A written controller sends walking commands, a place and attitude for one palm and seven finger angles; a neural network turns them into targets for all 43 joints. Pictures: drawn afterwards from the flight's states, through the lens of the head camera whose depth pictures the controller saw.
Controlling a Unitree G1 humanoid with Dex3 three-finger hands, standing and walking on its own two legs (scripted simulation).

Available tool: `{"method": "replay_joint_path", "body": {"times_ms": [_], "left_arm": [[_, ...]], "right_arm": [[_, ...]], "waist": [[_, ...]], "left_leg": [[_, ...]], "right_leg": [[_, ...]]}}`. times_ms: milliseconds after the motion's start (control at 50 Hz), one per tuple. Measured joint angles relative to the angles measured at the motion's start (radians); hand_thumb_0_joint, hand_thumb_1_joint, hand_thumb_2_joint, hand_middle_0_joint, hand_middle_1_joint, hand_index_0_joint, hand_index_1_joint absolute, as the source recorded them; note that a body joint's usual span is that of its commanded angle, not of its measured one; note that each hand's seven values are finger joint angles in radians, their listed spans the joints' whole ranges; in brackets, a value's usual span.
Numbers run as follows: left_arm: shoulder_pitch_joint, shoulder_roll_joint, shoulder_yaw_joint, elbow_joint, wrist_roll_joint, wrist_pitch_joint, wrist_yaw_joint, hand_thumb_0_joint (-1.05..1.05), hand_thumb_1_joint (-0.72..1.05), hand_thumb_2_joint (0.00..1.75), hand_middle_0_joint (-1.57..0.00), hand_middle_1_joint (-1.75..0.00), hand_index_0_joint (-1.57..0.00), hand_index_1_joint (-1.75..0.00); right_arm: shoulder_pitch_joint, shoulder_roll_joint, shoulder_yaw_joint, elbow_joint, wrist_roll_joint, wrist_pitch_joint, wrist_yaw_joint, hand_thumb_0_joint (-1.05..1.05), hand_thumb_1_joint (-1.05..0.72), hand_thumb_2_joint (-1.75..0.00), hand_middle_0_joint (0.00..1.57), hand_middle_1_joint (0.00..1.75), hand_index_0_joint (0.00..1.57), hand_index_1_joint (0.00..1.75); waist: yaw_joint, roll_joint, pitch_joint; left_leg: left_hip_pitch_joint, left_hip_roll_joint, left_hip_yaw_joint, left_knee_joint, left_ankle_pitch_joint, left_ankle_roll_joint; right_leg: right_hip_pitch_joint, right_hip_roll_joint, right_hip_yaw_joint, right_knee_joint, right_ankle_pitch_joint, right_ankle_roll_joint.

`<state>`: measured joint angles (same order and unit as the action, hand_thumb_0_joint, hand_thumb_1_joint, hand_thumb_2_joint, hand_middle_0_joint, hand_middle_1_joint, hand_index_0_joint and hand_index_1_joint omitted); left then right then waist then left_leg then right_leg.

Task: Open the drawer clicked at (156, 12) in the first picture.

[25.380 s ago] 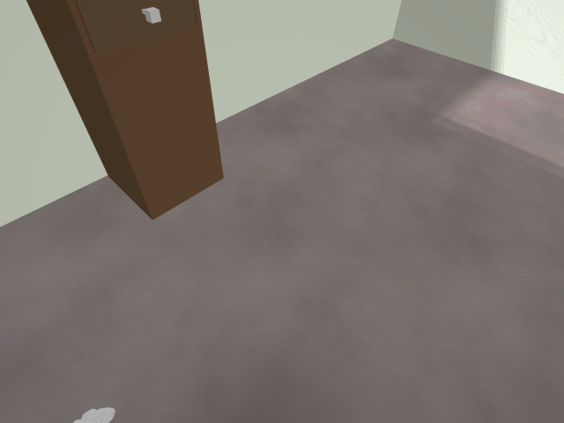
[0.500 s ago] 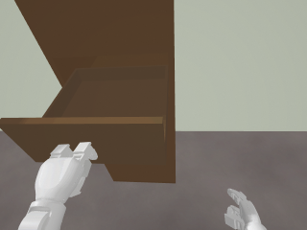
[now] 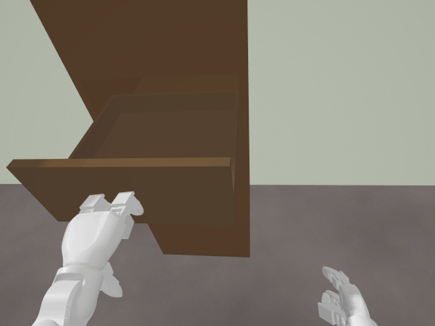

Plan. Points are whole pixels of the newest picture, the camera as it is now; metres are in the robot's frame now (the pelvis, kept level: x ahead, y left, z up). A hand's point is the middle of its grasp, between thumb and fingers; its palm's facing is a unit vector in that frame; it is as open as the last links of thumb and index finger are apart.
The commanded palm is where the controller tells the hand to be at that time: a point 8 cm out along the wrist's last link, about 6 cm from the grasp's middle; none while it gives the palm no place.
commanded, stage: lift the hand off the handle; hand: left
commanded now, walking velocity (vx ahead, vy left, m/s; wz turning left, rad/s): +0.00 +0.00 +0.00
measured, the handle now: (122, 215) +0.26 +0.22 +0.10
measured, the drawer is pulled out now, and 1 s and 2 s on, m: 0.30 0.30 0.30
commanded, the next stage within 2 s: draw the hand back to the body in 1.48 s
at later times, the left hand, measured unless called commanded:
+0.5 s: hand (107, 228) +0.22 +0.22 +0.11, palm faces +0.11 -0.07 -0.99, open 13.6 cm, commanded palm +0.19 +0.23 +0.18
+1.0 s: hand (89, 206) +0.23 +0.23 +0.17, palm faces +0.14 -0.04 -0.99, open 13.3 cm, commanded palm +0.19 +0.23 +0.25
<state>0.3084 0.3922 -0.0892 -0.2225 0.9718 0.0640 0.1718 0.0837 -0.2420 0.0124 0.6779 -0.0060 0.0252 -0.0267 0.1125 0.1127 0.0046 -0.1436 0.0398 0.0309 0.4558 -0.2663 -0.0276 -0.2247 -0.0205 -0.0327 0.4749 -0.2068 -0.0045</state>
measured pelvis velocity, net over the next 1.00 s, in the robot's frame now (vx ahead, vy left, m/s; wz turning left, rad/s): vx -0.01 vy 0.00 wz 0.03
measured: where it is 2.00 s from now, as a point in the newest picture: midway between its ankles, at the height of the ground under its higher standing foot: outside the picture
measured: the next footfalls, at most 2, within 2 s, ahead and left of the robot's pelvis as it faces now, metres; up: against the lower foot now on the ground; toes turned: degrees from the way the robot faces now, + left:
none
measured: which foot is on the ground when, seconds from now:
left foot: down 0.00-1.00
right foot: down 0.00-1.00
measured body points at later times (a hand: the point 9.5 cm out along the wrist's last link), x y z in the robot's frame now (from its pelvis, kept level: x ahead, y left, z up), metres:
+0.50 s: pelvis -0.01 +0.00 +0.00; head -0.03 -0.05 +0.45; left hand +0.21 +0.23 +0.16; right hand +0.23 -0.19 -0.09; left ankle -0.01 +0.14 -0.74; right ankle +0.03 -0.12 -0.74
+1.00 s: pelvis -0.01 +0.00 +0.00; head -0.03 -0.06 +0.45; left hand +0.22 +0.23 +0.22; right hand +0.23 -0.17 -0.09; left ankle -0.01 +0.14 -0.74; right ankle +0.03 -0.12 -0.74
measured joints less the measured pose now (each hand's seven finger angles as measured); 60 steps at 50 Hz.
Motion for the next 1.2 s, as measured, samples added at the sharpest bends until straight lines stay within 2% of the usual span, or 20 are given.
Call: {"method": "replay_joint_path", "body": {"times_ms": [80, 320, 420, 520, 660, 820, 960, 1040, 1140, 1200], "left_arm": [[-0.042, 0.009, -0.016, 0.032, 0.022, -0.001, 0.004, -0.01, -0.48, 0.31, -0.33, -1.2, -0.34, -1.22], [-0.088, 0.014, -0.024, 0.039, 0.001, 0.018, -0.034, -0.01, -0.49, 0.3, -0.34, -1.2, -0.35, -1.22], [-0.099, 0.032, -0.019, -0.001, -0.016, 0.025, -0.055, -0.01, -0.49, 0.3, -0.35, -1.21, -0.34, -1.22], [-0.121, 0.062, -0.017, -0.014, -0.042, 0.042, -0.104, -0.01, -0.49, 0.3, -0.36, -1.22, -0.36, -1.22], [-0.145, 0.098, 0.023, -0.056, -0.08, 0.041, -0.149, -0.01, -0.49, 0.3, -0.36, -1.22, -0.36, -1.22], [-0.192, 0.115, 0.016, -0.068, -0.102, 0.052, -0.201, -0.01, -0.49, 0.3, -0.39, -1.23, -0.38, -1.23], [-0.235, 0.152, 0.026, -0.074, -0.138, 0.042, -0.237, -0.01, -0.49, 0.3, -0.43, -1.25, -0.4, -1.24], [-0.256, 0.169, 0.038, -0.09, -0.16, 0.043, -0.252, -0.01, -0.49, 0.3, -0.44, -1.25, -0.4, -1.24], [-0.326, 0.178, 0.068, -0.11, -0.177, 0.052, -0.241, -0.01, -0.49, 0.3, -0.42, -1.24, -0.37, -1.22], [-0.398, 0.181, 0.081, -0.094, -0.174, 0.089, -0.246, -0.01, -0.49, 0.3, -0.39, -1.23, -0.35, -1.21]], "right_arm": [[0.003, -0.002, -0.001, 0.011, -0.001, -0.002, -0.004, 0.01, -0.9, -0.9, 0.2, 0.3, 0.2, 0.3], [0.004, 0.01, 0.002, 0.01, 0.004, -0.006, -0.003, 0.01, -0.9, -0.9, 0.2, 0.3, 0.2, 0.3], [-0.005, 0.007, 0.008, 0.013, 0.009, -0.002, 0.0, 0.01, -0.9, -0.9, 0.2, 0.3, 0.2, 0.3], [-0.021, 0.005, 0.017, 0.01, 0.015, 0.008, 0.003, 0.01, -0.9, -0.9, 0.2, 0.3, 0.2, 0.3], [-0.026, -0.003, 0.021, 0.003, 0.021, 0.001, 0.008, 0.01, -0.9, -0.9, 0.2, 0.3, 0.2, 0.3], [-0.029, -0.013, 0.022, 0.002, 0.023, -0.004, 0.01, 0.01, -0.9, -0.9, 0.2, 0.3, 0.2, 0.3], [-0.031, -0.012, 0.03, 0.006, 0.03, -0.013, 0.013, 0.01, -0.9, -0.9, 0.2, 0.3, 0.2, 0.3], [-0.032, -0.013, 0.032, 0.004, 0.032, -0.016, 0.016, 0.01, -0.9, -0.9, 0.2, 0.3, 0.2, 0.3], [-0.035, -0.016, 0.036, 0.008, 0.037, -0.016, 0.02, 0.01, -0.9, -0.9, 0.2, 0.3, 0.2, 0.3], [-0.044, -0.019, 0.041, 0.01, 0.043, -0.005, 0.025, 0.01, -0.9, -0.9, 0.2, 0.3, 0.2, 0.3]], "waist": [[0.007, -0.001, 0.001], [0.003, 0.007, -0.006], [0.006, 0.015, -0.004], [0.007, 0.018, 0.005], [0.013, 0.025, 0.009], [0.019, 0.036, 0.014], [0.023, 0.042, 0.014], [0.023, 0.044, 0.014], [0.026, 0.045, 0.007], [0.023, 0.045, -0.001]], "left_leg": [[-0.003, -0.003, -0.004, -0.001, 0.005, 0.001], [0.02, -0.011, -0.001, -0.024, 0.02, 0.005], [0.044, -0.013, -0.003, -0.039, 0.025, 0.007], [0.061, -0.014, -0.003, -0.057, 0.035, 0.007], [0.074, -0.014, -0.009, -0.069, 0.043, 0.006], [0.074, -0.02, -0.018, -0.08, 0.054, 0.008], [0.071, -0.021, -0.023, -0.077, 0.056, 0.007], [0.068, -0.022, -0.025, -0.074, 0.058, 0.007], [0.062, -0.025, -0.027, -0.072, 0.06, 0.007], [0.054, -0.028, -0.025, -0.072, 0.063, 0.007]], "right_leg": [[-0.001, -0.003, -0.003, 0.0, 0.004, 0.0], [0.017, -0.009, 0.001, -0.014, 0.013, 0.003], [0.042, -0.012, -0.002, -0.03, 0.018, 0.006], [0.059, -0.012, -0.002, -0.045, 0.026, 0.006], [0.077, -0.012, -0.008, -0.064, 0.035, 0.006], [0.082, -0.018, -0.017, -0.075, 0.043, 0.008], [0.082, -0.02, -0.022, -0.074, 0.044, 0.008], [0.081, -0.021, -0.023, -0.072, 0.046, 0.009], [0.073, -0.024, -0.024, -0.066, 0.046, 0.009], [0.061, -0.027, -0.022, -0.058, 0.045, 0.009]]}}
